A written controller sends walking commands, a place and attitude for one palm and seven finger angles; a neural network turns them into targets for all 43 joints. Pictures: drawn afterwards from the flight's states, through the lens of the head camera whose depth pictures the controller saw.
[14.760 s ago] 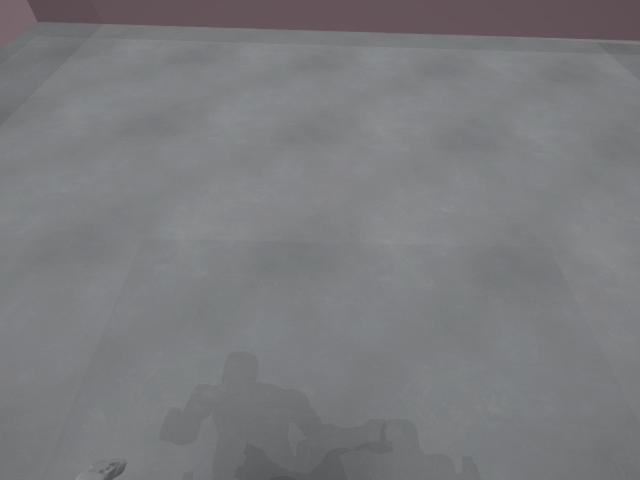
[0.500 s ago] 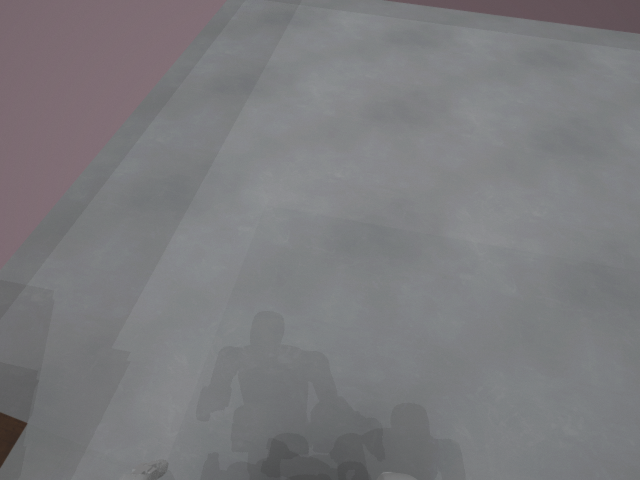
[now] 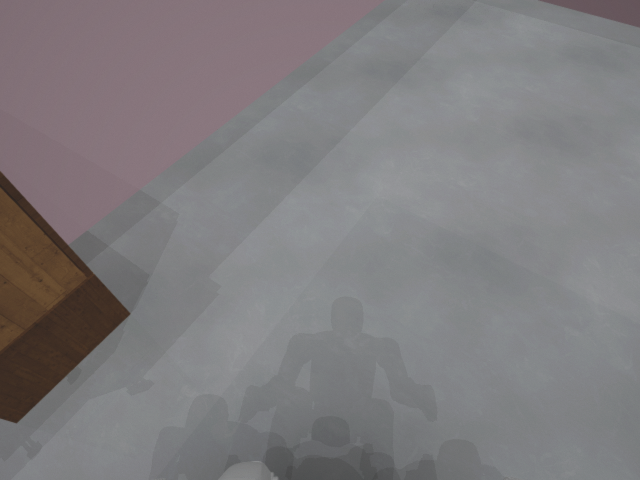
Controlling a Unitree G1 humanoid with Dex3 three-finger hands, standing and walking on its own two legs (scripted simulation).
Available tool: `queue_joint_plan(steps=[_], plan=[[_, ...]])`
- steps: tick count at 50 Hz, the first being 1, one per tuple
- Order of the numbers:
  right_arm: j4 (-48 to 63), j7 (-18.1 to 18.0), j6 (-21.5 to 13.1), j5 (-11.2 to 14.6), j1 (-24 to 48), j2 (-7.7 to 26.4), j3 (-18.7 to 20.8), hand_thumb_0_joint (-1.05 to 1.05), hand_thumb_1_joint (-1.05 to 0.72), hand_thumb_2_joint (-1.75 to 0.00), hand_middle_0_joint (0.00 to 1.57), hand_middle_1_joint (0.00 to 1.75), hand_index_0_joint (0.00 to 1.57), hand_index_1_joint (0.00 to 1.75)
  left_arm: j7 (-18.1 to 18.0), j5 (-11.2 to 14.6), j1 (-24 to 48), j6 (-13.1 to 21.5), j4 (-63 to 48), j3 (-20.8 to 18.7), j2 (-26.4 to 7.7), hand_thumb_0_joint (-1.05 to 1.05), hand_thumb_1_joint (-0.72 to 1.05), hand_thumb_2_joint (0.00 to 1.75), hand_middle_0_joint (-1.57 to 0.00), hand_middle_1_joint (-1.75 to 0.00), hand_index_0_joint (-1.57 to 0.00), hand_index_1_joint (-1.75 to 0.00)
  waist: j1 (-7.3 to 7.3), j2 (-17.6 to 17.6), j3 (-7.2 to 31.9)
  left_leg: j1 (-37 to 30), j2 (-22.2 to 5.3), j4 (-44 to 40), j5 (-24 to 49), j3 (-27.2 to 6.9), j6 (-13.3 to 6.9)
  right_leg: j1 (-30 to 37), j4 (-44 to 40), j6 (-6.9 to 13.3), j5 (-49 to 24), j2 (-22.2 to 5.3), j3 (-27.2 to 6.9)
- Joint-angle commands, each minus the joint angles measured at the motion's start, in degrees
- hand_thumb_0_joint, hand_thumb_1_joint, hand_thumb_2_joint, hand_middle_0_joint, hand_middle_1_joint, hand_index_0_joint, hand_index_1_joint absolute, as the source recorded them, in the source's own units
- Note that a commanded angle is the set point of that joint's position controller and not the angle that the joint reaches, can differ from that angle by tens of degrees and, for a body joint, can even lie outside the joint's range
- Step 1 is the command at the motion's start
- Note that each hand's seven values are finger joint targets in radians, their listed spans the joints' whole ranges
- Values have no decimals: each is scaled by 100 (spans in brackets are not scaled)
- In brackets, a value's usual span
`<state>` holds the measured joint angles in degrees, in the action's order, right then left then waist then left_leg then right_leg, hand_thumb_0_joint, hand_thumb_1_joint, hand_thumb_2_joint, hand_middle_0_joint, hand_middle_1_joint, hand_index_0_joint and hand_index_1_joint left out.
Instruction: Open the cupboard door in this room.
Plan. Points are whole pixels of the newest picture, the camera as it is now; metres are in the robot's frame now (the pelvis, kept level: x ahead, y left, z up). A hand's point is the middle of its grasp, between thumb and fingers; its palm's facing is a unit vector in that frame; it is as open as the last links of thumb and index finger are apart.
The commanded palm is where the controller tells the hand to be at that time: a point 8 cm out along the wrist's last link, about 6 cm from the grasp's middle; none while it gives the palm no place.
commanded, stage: turn to face it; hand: left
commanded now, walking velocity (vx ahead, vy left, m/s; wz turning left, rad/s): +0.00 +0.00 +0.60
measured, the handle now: out of the picture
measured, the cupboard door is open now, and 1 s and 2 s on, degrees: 0 0 0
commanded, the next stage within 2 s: take the last steps up to it in 1.58 s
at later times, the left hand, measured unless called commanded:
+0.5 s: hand out of the picture +0.08 +0.25 -0.15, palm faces +0.26 -0.93 -0.27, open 7.4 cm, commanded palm none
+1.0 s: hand out of the picture -0.08 +0.23 -0.19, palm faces +0.57 -0.78 -0.26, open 7.4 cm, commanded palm none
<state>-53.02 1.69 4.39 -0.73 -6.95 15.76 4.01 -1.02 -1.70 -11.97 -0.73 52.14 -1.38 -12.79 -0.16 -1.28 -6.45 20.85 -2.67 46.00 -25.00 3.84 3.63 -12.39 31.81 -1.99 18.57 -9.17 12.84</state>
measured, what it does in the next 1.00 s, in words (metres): steps on the spot, turning left: left foot, then right foot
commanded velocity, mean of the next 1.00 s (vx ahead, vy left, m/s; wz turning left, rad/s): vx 0.00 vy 0.00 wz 0.60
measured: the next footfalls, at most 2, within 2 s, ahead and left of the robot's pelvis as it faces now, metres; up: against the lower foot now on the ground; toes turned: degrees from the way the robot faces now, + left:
left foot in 0.06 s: +0.02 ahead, +0.13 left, +0.00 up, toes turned +8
right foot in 0.54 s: +0.09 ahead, -0.11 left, +0.00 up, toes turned +15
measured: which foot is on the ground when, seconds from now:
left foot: up 0.00-0.04, down 0.06-0.54, up 0.56-0.92, down 0.94-1.00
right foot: down 0.00-0.06, up 0.08-0.52, down 0.54-0.94, up 0.96-1.00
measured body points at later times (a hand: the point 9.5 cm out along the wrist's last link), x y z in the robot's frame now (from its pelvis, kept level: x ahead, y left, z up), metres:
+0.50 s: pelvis +0.01 +0.01 +0.00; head +0.06 +0.02 +0.45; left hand +0.07 +0.29 -0.13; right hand +0.15 -0.22 -0.14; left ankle -0.02 +0.12 -0.73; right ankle +0.05 -0.12 -0.71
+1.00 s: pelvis +0.00 +0.02 -0.01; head +0.03 +0.08 +0.43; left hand -0.11 +0.28 -0.17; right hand +0.25 -0.13 -0.13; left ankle -0.05 +0.10 -0.74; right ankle +0.05 -0.12 -0.71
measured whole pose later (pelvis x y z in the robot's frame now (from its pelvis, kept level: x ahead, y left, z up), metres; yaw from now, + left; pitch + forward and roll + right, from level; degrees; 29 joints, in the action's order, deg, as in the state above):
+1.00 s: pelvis +0.00 +0.02 -0.01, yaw +35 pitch +0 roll +0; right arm -51.8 1.8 1.9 -0.9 -7.1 13.9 3.3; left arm -1.3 -0.9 -12.7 -3.1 53.0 -3.3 -16.3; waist -0.6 -3.8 -6.5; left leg 17.7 -0.7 37.5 -19.8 5.1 -2.0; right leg -18.7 49.3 -4.0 30.2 -10.7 9.8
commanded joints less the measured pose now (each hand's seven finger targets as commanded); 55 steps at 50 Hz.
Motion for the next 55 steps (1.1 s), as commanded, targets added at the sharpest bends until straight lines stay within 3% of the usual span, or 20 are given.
queue_joint_plan(steps=[1, 3, 4, 9, 18, 24, 25, 26, 27, 28, 31, 33, 41, 45, 46, 47, 48, 50, 52, 55], plan=[[452, 3, -274, 4, -315, 602, 109, 0, -90, -90, 20, 30, 20, 30, -42, 73, -184, 15, -282, -433, -1342, 0, 90, 90, -20, -30, -20, -30, 120, -720, 1208, -1162, 56, -2150, 1505, 240, -166, 378, 471, 305, -2885, -972, -401], [364, -43, -325, -4, -1018, 1685, 370, 0, -90, -90, 20, 30, 20, 30, 10, 93, -39, -24, -650, -260, -689, 0, 90, 90, -20, -30, -20, -30, 499, 2074, 1561, -2844, -2272, -2294, 5640, -2465, -1391, -2238, 2732, -369, 2098, 102, -407], [168, -117, -324, 12, -1253, 1557, 365, 0, -90, -90, 20, 30, 20, 30, -55, 55, 336, -117, -648, -260, -790, 0, 90, 90, -20, -30, -20, -30, 652, 1667, 1577, -2553, -2207, -2249, 5477, -2273, -1520, -2260, 3271, -326, 1927, 103, -970], [473, -190, -383, -18, -216, 983, 188, 0, -90, -90, 20, 30, 20, 30, 37, 83, 148, -85, -337, -335, -794, 0, 90, 90, -20, -30, -20, -30, 125, 1020, 1009, -1721, -1091, -2315, 4632, -1256, -1169, -2041, 3521, -405, 508, 231, -1164], [440, -168, -330, -55, -498, 1009, 268, 0, -90, -90, 20, 30, 20, 30, -10, 111, 608, -86, -592, -291, -712, 0, 90, 90, -20, -30, -20, -30, 261, 983, 791, -1479, -1016, -2449, 3715, -2132, -1388, -1724, 2224, -432, 626, 491, -1280], [514, -174, -275, -45, -237, 979, 313, 0, -90, -90, 20, 30, 20, 30, -50, 170, 61, 25, -585, -272, -711, 0, 90, 90, -20, -30, -20, -30, -39, 1062, 1036, -794, -705, -1852, 3950, -2507, -1160, -139, 49, -272, -53, 810, -1155], [539, -166, -279, -9, -212, 876, 300, 0, -90, -90, 20, 30, 20, 30, -62, 157, -161, 76, -533, -307, -816, 0, 90, 90, -20, -30, -20, -30, -148, 805, 1095, -342, -472, -1576, 3324, -2385, -928, 539, -757, -247, -703, 673, -1173], [573, -132, -296, 47, -385, 554, 261, 0, -90, -90, 20, 30, 20, 30, -104, 83, -324, 154, -517, -378, -1209, 0, 90, 90, -20, -30, -20, -30, -194, -293, 1291, 530, 26, -766, 1918, -1845, -526, 1499, -1354, 26, -1094, -317, -2054], [724, -101, -294, 48, -397, 316, 208, 0, -90, -90, 20, 30, 20, 30, -140, 18, -359, 182, -552, -448, -1638, 0, 90, 90, -20, -30, -20, -30, -217, -1491, 1186, 1407, 813, 572, -811, -782, -103, 1614, -1462, 764, -2235, -1845, -3427], [617, -129, -205, -27, -421, 574, 274, 0, -90, -90, 20, 30, 20, 30, -155, 82, -272, 153, -595, -433, -1466, 0, 90, 90, -20, -30, -20, -30, -176, -1053, 1165, 1145, 480, 1603, -906, -1024, -161, 928, -1461, 1074, -2048, -1948, -3135], [356, -18, -95, -54, -435, 447, 261, 0, -90, -90, 20, 30, 20, 30, -122, 76, 484, 143, -721, -286, -936, 0, 90, 90, -20, -30, -20, -30, 159, -750, 492, 1149, 154, 2620, 62, -755, -47, 133, -1304, 868, -1934, -1055, -1821], [329, 16, -87, -37, -476, 335, 208, 0, -90, -90, 20, 30, 20, 30, -131, 42, 451, 157, -715, -277, -888, 0, 90, 90, -20, -30, -20, -30, 167, -881, 594, 1037, 110, 2319, 168, -540, 38, 313, -1173, 796, -2444, -925, -1315], [442, 27, -134, 19, 139, 221, 66, 0, -90, -90, 20, 30, 20, 30, -94, 5, -232, 87, -387, -380, -1287, 0, 90, 90, -20, -30, -20, -30, -207, -1092, 737, 492, 98, 271, -100, 89, 27, 881, -809, 888, -3293, -1155, -815], [407, 2, -227, 7, -255, 336, 78, 0, -90, -90, 20, 30, 20, 30, -70, 40, -120, 24, -336, -450, -1362, 0, 90, 90, -20, -30, -20, -30, 37, -946, 949, -536, 145, -1395, 818, 340, -111, 613, -62, 530, -2932, -1127, -420], [341, 11, -283, -5, -587, 566, 138, 0, -90, -90, 20, 30, 20, 30, -49, 90, -95, -9, -360, -444, -1285, 0, 90, 90, -20, -30, -20, -30, 249, -392, 1172, -1392, -9, -2143, 1699, 106, -217, 76, 686, 261, -2368, -992, -241], [340, -7, -334, -46, -903, 1222, 290, 0, -90, -90, 20, 30, 20, 30, -8, 127, -133, -43, -507, -392, -919, 0, 90, 90, -20, -30, -20, -30, 410, 1359, 1358, -2376, -1295, -2405, 3460, -1729, -777, -1368, 1990, -191, 23, -227, -29], [232, -42, -307, -20, -1285, 1606, 366, 0, -90, -90, 20, 30, 20, 30, -11, 100, 201, -63, -753, -269, -665, 0, 90, 90, -20, -30, -20, -30, 583, 1951, 1290, -2344, -2199, -2446, 5137, -2573, -1457, -2077, 2866, -330, 2248, 145, -428], [167, -201, -330, -33, -1131, 1359, 320, 0, -90, -90, 20, 30, 20, 30, -64, 113, 619, -137, -659, -309, -702, 0, 90, 90, -20, -30, -20, -30, 554, 1606, 1145, -1961, -1833, -2410, 4471, -2387, -1473, -2313, 3608, -294, 1595, 114, -1152], [344, -213, -368, -45, -507, 980, 182, 0, -90, -90, 20, 30, 20, 30, 20, 97, 426, -97, -469, -350, -748, 0, 90, 90, -20, -30, -20, -30, 217, 1089, 937, -1560, -1273, -2436, 4097, -1737, -1256, -2094, 3637, -321, 775, 143, -1194], [405, -201, -406, -29, -419, 883, 155, 0, -90, -90, 20, 30, 20, 30, 24, 94, 235, -102, -357, -339, -773, 0, 90, 90, -20, -30, -20, -30, 139, 953, 957, -1513, -1012, -2503, 4137, -1508, -1192, -1870, 3433, -380, 432, 236, -1202]])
